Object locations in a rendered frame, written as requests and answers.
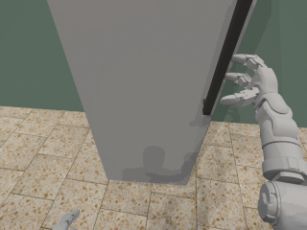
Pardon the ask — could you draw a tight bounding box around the robot right upper arm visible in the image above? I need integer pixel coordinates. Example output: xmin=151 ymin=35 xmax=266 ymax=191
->
xmin=257 ymin=180 xmax=307 ymax=230

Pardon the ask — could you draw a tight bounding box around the left robot hand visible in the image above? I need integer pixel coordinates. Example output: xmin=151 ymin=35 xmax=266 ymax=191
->
xmin=52 ymin=209 xmax=80 ymax=230

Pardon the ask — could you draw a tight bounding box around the robot right forearm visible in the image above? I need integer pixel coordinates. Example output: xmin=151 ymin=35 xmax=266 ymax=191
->
xmin=253 ymin=93 xmax=307 ymax=186

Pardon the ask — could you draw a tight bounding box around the fridge door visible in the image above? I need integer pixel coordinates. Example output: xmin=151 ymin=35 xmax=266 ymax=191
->
xmin=47 ymin=0 xmax=257 ymax=186

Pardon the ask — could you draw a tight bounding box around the handle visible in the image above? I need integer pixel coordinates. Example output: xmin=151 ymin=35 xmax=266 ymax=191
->
xmin=202 ymin=0 xmax=253 ymax=116

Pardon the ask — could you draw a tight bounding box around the right robot hand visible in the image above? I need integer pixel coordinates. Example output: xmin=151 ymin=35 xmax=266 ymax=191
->
xmin=220 ymin=54 xmax=278 ymax=107

